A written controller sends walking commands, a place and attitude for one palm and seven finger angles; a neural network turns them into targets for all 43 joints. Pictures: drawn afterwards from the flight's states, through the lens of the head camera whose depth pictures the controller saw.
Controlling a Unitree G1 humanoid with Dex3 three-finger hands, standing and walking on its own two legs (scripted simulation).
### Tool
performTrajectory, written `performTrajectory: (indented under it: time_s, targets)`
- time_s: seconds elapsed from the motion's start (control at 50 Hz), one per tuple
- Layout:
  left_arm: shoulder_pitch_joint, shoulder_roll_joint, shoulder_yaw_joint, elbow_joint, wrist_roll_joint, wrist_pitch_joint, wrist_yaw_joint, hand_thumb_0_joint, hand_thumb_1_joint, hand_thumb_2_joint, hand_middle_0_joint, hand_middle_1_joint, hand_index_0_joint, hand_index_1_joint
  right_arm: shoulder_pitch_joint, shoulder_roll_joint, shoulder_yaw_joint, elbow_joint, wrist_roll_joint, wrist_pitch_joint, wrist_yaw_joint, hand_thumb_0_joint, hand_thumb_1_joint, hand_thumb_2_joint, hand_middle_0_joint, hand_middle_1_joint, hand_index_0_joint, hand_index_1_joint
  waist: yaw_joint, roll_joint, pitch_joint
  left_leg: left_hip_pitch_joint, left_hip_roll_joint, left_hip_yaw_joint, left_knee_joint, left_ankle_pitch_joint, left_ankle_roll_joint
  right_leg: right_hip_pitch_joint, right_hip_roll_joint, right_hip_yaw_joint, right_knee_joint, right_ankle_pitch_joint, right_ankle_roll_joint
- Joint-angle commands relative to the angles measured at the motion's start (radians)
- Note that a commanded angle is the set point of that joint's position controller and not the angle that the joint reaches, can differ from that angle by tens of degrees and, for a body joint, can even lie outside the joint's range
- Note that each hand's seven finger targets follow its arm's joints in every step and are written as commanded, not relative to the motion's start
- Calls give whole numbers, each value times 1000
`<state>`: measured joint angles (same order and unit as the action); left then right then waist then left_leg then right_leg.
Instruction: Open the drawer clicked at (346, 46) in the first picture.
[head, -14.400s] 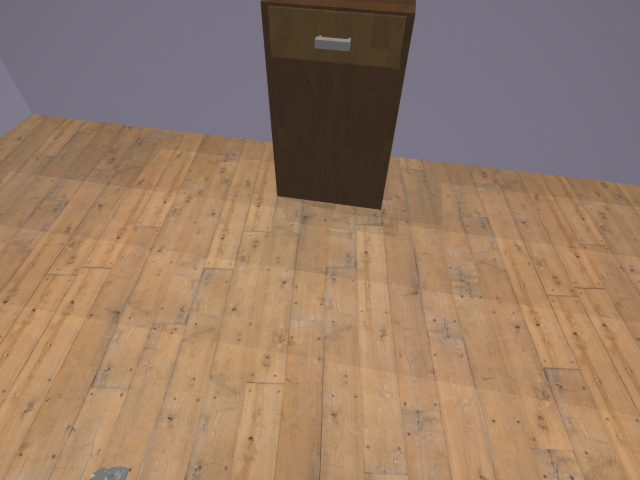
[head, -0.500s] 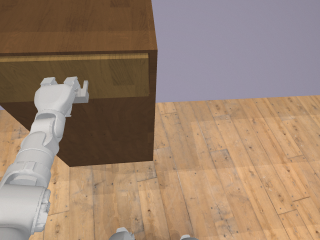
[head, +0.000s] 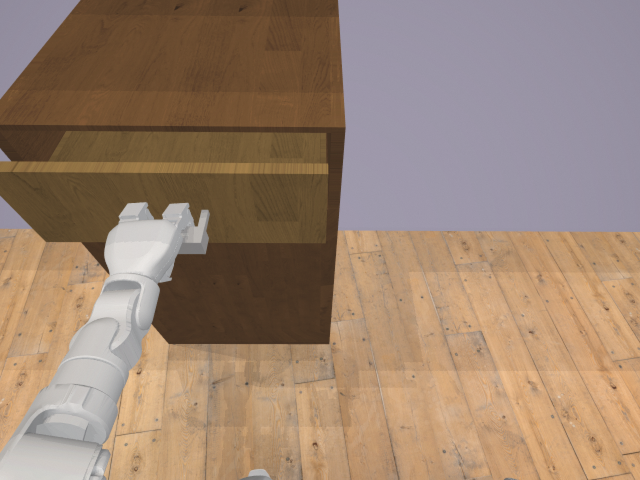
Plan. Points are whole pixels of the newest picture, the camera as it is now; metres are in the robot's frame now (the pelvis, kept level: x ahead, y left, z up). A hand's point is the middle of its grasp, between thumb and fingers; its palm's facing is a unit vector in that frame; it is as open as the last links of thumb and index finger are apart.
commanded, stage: pull the drawer open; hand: left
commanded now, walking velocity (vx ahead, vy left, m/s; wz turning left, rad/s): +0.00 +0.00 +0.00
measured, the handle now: (167, 227) +0.45 +0.23 +0.02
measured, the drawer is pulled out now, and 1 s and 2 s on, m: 0.08 0.20 0.30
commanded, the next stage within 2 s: open the thumb to release the handle in 1.98 s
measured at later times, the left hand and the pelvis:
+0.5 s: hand (150, 309) +0.33 +0.23 +0.00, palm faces -0.03 -0.06 -1.00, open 6.1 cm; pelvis -0.01 -0.01 +0.00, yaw +0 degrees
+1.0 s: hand (138, 356) +0.27 +0.23 +0.00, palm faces -0.01 -0.07 -1.00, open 6.1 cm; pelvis -0.01 -0.01 +0.00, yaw +1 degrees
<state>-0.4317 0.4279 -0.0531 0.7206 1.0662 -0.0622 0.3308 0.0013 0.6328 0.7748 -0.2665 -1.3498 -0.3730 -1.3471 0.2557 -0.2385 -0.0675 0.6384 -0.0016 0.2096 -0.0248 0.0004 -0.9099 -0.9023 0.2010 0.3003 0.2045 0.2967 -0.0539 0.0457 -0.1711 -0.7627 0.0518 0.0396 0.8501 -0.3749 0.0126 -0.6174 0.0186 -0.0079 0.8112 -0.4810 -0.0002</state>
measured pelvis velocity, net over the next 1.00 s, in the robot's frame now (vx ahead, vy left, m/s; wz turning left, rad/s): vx -0.01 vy -0.01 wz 0.02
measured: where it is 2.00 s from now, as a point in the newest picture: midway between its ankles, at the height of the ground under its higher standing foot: outside the picture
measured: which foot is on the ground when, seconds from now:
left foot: down 0.00-1.00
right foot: down 0.00-1.00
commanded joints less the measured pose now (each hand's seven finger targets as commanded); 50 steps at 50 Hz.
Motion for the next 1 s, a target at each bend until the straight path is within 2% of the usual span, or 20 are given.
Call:
performTrajectory:
  time_s: [0.0,0.02,0.06,0.12,0.14,0.32,0.4,0.42,0.46,0.5,0.52,0.56,0.6,0.62,0.68,0.8,0.86,0.9,0.92,0.98]
  targets:
    - [-213,201,99,-196,-23,16,19,0,900,900,-400,-1350,-400,-1350,47,-142,-53,-92,-1,-24,-13,0,-900,-900,200,300,200,300,22,2,-339,381,-61,1,-51,459,36,61,54,-29,-88,517,-32]
    - [-187,179,84,-190,-31,20,16,0,900,900,-400,-1350,-400,-1350,46,-143,-54,-97,0,-26,-13,0,-900,-900,200,300,200,300,18,3,-297,367,-62,1,-54,438,36,57,53,-33,-93,506,-35]
    - [-172,212,112,-224,-32,13,15,0,900,900,-400,-1350,-400,-1350,36,-143,-52,-100,-2,-27,-16,0,-900,-900,200,300,200,300,30,-5,-308,360,-63,2,-56,432,36,76,53,-30,-90,510,-35]
    - [-106,153,75,-287,-42,9,16,0,900,900,-400,-1350,-400,-1350,18,-135,-54,-111,-3,-33,-12,0,-900,-900,200,300,200,300,31,27,-309,393,-61,2,-55,462,36,68,53,-31,-92,522,-36]
    - [-92,175,94,-299,-39,9,18,0,900,900,-400,-1350,-400,-1350,11,-135,-50,-112,0,-33,-11,0,-900,-900,200,300,200,300,35,11,-307,386,-60,-2,-58,459,33,67,54,-33,-89,516,-35]
    - [-7,162,92,-368,-48,23,33,0,900,900,-400,-1350,-400,-1350,-20,-136,-48,-118,-3,-52,-16,0,-900,-900,200,300,200,300,33,-22,-250,357,-65,-2,-71,369,35,72,49,-32,-100,465,-33]
    - [34,185,117,-440,-42,21,39,0,900,900,-400,-1350,-400,-1350,-48,-129,-44,-123,-5,-58,-18,0,-900,-900,200,300,200,300,52,14,-285,385,-66,0,-69,394,33,83,47,-28,-93,485,-35]
    - [77,155,97,-432,-48,27,39,0,900,900,-400,-1350,-400,-1350,-46,-129,-46,-127,-5,-62,-16,0,-900,-900,200,300,200,300,45,1,-251,377,-65,-2,-68,389,33,77,49,-32,-95,482,-35]
    - [84,162,104,-450,-55,27,39,0,900,900,-400,-1350,-400,-1350,-54,-129,-44,-130,-5,-67,-17,0,-900,-900,200,300,200,300,47,-16,-243,364,-66,-2,-72,363,33,84,47,-31,-98,470,-33]
    - [105,181,124,-478,-51,26,39,0,900,900,-400,-1350,-400,-1350,-73,-126,-37,-134,-5,-66,-18,0,-900,-900,200,300,200,300,61,-4,-265,376,-66,-2,-75,383,31,92,46,-29,-93,483,-33]
    - [125,158,104,-497,-54,27,40,0,900,900,-400,-1350,-400,-1350,-70,-127,-41,-141,-7,-72,-16,0,-900,-900,200,300,200,300,57,21,-254,380,-66,-4,-73,381,30,86,47,-31,-90,475,-36]
    - [170,136,94,-526,-58,27,44,0,900,900,-400,-1350,-400,-1350,-83,-123,-41,-146,-8,-77,-13,0,-900,-900,200,300,200,300,59,9,-252,388,-64,-4,-72,382,31,84,46,-33,-93,475,-35]
    - [219,168,132,-544,-61,27,45,0,900,900,-400,-1350,-400,-1350,-99,-122,-34,-152,-8,-77,-12,0,-900,-900,200,300,200,300,73,-15,-256,378,-66,-3,-74,380,29,103,45,-28,-92,487,-32]
    - [237,144,109,-564,-65,28,45,0,900,900,-400,-1350,-400,-1350,-99,-123,-37,-156,-9,-84,-12,0,-900,-900,200,300,200,300,65,-7,-242,376,-66,-3,-72,379,31,104,43,-30,-91,497,-32]
    - [266,170,141,-559,-69,36,48,0,900,900,-400,-1350,-400,-1350,-110,-124,-28,-156,-9,-87,-14,0,-900,-900,200,300,200,300,63,-24,-198,347,-68,-6,-78,337,28,98,42,-32,-97,461,-32]
    - [284,167,137,-637,-51,34,63,0,900,900,-400,-1350,-400,-1350,-139,-115,-24,-162,-15,-91,-14,0,-900,-900,200,300,200,300,77,14,-228,379,-70,-8,-69,336,25,75,41,-30,-85,438,-34]
    - [316,130,104,-642,-57,43,64,0,900,900,-400,-1350,-400,-1350,-139,-113,-25,-167,-14,-98,-12,0,-900,-900,200,300,200,300,68,1,-196,371,-69,-11,-69,310,26,59,42,-35,-90,412,-33]
    - [323,157,129,-666,-53,41,67,0,900,900,-400,-1350,-400,-1350,-156,-112,-21,-168,-17,-98,-14,0,-900,-900,200,300,200,300,80,-5,-222,379,-68,-11,-71,314,24,68,41,-31,-85,413,-33]
    - [346,118,92,-665,-59,48,64,0,900,900,-400,-1350,-400,-1350,-149,-112,-22,-171,-16,-102,-14,0,-900,-900,200,300,200,300,70,11,-199,373,-70,-11,-69,310,26,66,39,-34,-87,418,-34]
    - [394,159,139,-681,-67,49,59,0,900,900,-400,-1350,-400,-1350,-162,-116,-17,-175,-17,-103,-16,0,-900,-900,200,300,200,300,86,-19,-204,364,-69,-13,-75,314,24,93,39,-30,-89,431,-34]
